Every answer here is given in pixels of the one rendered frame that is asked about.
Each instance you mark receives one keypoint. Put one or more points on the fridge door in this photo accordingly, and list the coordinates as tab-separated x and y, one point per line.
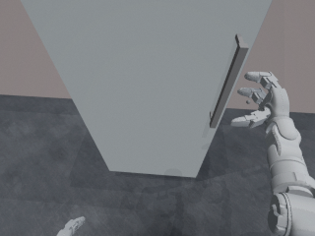
145	74

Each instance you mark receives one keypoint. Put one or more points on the right robot hand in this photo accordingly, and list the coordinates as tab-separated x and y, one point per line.
276	100

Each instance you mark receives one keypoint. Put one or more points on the robot right forearm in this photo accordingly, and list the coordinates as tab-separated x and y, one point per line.
286	164

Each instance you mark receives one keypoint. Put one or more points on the left robot hand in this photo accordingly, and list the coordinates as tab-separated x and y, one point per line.
71	227

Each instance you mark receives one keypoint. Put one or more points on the right robot upper arm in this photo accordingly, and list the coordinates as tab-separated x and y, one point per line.
291	215

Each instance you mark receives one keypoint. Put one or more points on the handle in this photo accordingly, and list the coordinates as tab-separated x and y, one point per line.
236	63

